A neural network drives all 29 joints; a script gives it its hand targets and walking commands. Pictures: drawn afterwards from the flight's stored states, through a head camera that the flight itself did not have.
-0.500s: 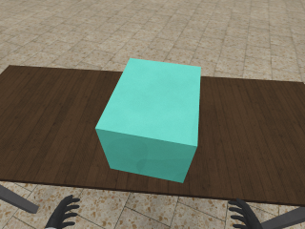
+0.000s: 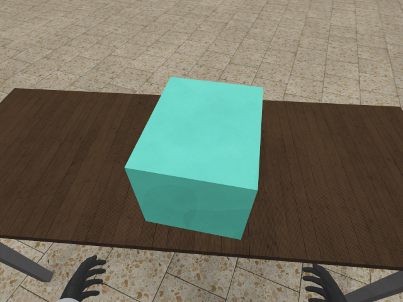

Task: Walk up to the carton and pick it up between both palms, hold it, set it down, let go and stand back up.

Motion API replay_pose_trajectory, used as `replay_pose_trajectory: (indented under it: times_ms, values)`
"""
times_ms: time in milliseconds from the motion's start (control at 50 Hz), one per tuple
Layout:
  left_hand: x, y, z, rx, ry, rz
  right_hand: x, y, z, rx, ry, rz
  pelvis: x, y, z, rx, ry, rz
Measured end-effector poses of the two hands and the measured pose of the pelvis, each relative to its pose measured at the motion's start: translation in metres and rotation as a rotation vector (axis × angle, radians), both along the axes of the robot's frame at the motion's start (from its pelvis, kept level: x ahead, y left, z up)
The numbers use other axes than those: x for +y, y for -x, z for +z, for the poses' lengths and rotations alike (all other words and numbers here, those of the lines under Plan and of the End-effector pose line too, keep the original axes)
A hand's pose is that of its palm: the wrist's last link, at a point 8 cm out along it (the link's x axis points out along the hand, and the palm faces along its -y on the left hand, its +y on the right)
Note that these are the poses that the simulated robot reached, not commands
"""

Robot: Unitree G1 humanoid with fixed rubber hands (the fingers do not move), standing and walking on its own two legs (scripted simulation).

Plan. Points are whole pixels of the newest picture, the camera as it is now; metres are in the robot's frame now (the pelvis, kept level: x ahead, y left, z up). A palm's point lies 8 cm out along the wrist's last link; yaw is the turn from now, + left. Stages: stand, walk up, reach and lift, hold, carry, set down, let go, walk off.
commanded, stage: stand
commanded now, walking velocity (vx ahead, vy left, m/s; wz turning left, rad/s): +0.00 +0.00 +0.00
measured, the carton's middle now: (204, 154) +0.43 -0.02 +0.03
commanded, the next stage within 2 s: none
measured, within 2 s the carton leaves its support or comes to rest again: neither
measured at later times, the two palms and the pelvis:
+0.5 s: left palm (72, 301) +0.15 +0.25 -0.07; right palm out of the picture +0.12 -0.26 -0.09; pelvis +0.00 +0.00 +0.00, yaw +0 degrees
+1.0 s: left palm (72, 301) +0.15 +0.25 -0.07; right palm out of the picture +0.11 -0.26 -0.09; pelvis +0.00 +0.00 +0.00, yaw +0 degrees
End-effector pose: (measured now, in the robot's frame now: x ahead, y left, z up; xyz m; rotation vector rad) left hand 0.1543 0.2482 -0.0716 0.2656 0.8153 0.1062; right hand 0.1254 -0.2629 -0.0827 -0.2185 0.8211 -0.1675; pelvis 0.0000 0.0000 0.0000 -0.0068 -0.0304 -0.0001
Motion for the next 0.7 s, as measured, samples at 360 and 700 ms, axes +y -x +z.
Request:
replay_pose_trajectory:
  times_ms: [360,700]
  values:
    - [0.0,0.005,-0.001,0.003,-0.001,0.002,0.0,0.006,-0.001,0.005,-0.002,-0.002,0.0,0.004,0.0,-0.005,0.0,0.0]
    - [0.001,0.007,-0.002,0.009,-0.002,0.004,-0.001,0.015,-0.006,0.032,-0.005,-0.01,0.0,0.004,0.0,-0.005,0.0,0.0]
